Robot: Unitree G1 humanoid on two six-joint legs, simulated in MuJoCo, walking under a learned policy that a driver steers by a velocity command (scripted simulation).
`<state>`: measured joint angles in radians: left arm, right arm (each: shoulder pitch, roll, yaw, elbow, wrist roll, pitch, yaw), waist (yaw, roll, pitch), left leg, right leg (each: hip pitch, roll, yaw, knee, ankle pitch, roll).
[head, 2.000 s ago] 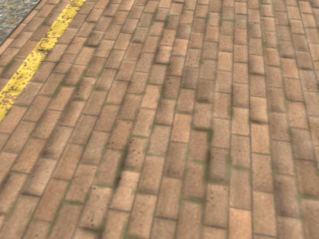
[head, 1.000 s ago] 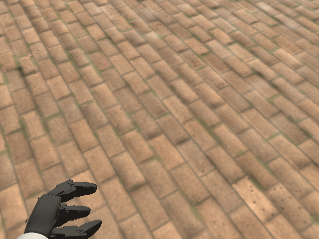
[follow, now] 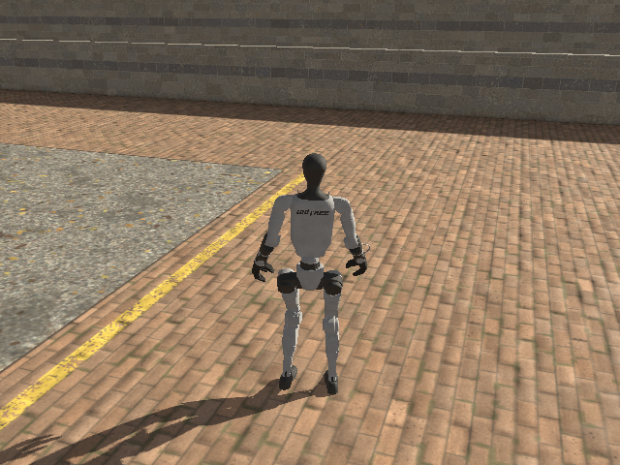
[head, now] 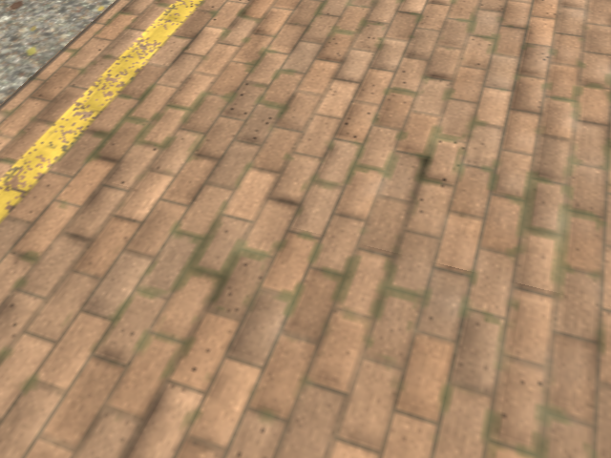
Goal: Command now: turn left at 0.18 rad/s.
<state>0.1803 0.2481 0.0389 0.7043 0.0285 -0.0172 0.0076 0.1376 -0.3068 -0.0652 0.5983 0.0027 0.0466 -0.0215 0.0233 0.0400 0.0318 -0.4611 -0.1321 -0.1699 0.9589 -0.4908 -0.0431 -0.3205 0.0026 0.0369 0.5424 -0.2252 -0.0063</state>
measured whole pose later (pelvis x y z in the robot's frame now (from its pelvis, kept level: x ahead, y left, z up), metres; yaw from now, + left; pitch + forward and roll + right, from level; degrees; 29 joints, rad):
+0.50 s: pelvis +0.00 +0.01 +0.00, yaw +1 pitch -1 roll +0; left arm 0.19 0.23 0.04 0.78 0.01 0.00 0.02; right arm 0.24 -0.20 -0.03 0.76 -0.01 0.00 -0.02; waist 0.01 0.00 0.02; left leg -0.20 -0.01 -0.06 0.57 -0.35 -0.01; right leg -0.29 -0.01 0.03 0.55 -0.24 0.02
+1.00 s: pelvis +0.18 -0.05 +0.01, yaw +1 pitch +3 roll +0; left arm 0.53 0.22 0.04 0.90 0.02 -0.08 -0.02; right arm 0.12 -0.27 -0.04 0.70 -0.05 -0.03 0.07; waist 0.07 0.04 -0.05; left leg -0.71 0.08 0.02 0.99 -0.08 0.03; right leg -0.01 0.05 -0.04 0.24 -0.28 -0.06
